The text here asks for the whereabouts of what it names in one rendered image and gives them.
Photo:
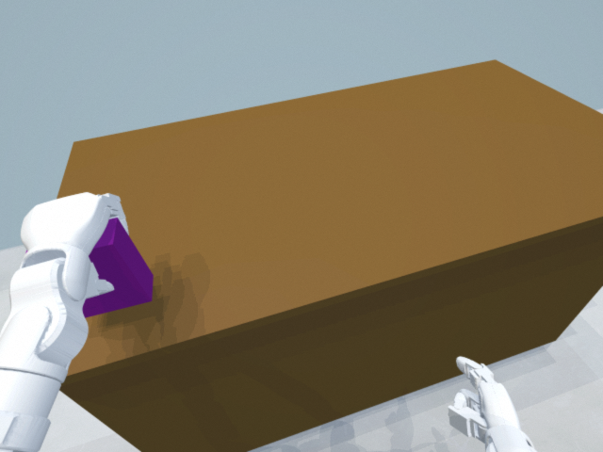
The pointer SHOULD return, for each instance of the robot right forearm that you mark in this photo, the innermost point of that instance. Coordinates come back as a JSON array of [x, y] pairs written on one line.
[[507, 439]]

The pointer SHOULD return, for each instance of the table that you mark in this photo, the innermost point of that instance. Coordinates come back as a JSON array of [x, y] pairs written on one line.
[[316, 257]]

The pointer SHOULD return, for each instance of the robot left forearm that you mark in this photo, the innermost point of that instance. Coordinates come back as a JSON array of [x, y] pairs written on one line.
[[45, 330]]

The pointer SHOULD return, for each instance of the robot right hand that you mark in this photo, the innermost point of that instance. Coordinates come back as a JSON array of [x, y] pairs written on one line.
[[474, 414]]

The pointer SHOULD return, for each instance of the robot left hand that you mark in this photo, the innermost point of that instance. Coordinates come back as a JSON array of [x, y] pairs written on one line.
[[78, 220]]

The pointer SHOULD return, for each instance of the sponge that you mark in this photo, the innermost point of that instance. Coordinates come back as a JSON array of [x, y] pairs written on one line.
[[118, 261]]

